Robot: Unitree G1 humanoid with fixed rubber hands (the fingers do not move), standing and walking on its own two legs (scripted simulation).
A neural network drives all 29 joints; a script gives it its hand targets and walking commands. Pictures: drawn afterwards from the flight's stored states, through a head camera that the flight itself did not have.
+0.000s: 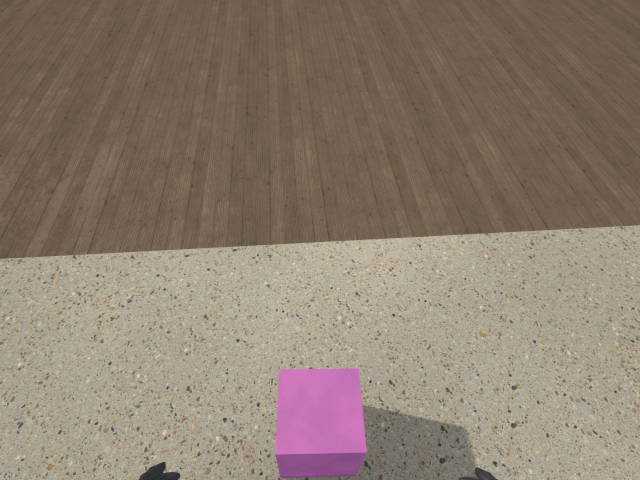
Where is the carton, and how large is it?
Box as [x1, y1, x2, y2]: [275, 368, 366, 477]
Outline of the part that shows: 358,368 279,369 275,454 280,477 343,476 356,474 366,452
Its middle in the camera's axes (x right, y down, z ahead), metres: +0.00 +0.51 +1.04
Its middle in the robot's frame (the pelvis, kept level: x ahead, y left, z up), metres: +0.39 -0.01 -0.64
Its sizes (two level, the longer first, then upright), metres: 0.210 0.200 0.250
